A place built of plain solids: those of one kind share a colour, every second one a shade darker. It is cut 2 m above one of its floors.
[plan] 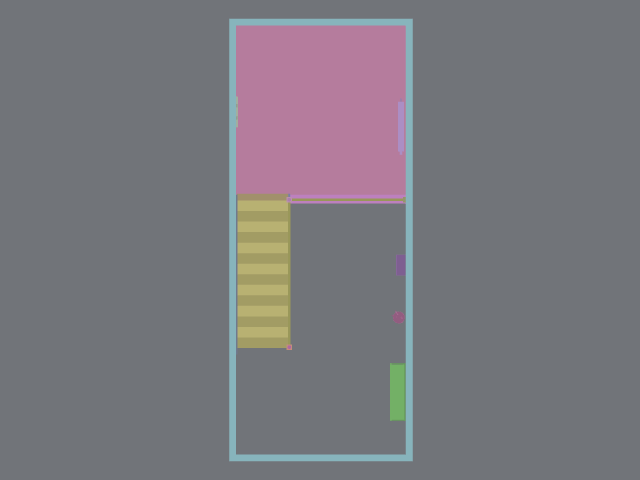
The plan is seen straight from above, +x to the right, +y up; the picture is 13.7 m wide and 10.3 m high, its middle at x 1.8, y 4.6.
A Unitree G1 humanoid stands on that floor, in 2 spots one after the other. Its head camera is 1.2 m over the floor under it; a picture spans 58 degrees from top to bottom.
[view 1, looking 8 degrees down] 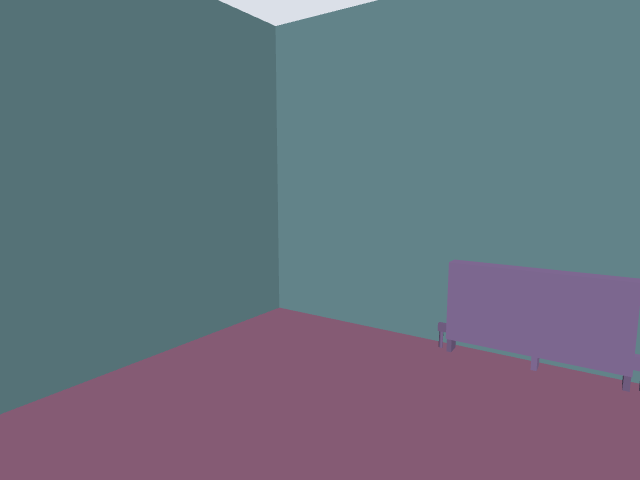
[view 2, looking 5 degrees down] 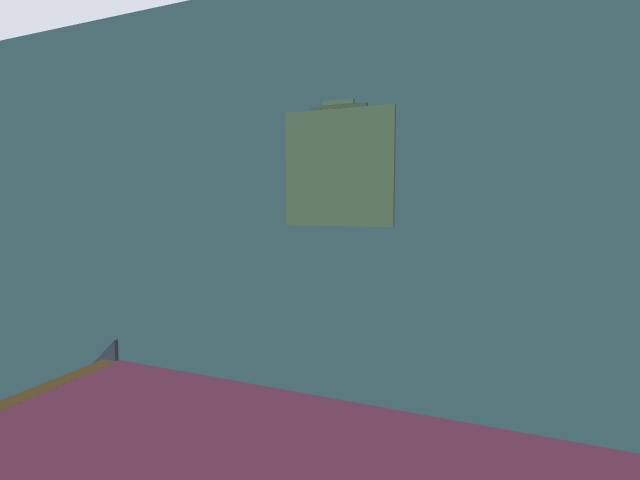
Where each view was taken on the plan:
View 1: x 0.58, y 6.67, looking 34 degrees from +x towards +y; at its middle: wall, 3.73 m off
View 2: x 2.40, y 8.20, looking -158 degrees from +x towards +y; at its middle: wall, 2.61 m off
